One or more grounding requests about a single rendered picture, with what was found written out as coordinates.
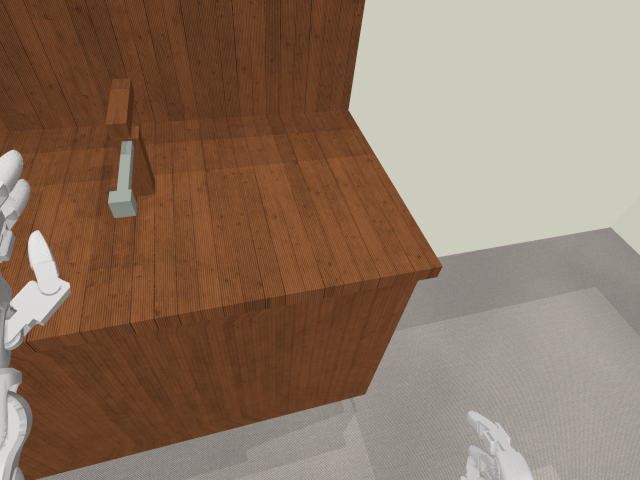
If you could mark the right robot hand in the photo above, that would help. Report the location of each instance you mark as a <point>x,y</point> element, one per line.
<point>507,463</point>

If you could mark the counter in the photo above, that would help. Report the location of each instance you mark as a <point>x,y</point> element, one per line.
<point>271,257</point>

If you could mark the left robot hand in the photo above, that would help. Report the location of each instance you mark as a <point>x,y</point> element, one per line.
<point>37,301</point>

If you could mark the left robot forearm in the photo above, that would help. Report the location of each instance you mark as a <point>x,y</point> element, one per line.
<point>15,424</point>

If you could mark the tap lever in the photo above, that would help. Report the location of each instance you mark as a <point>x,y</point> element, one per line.
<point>122,202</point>

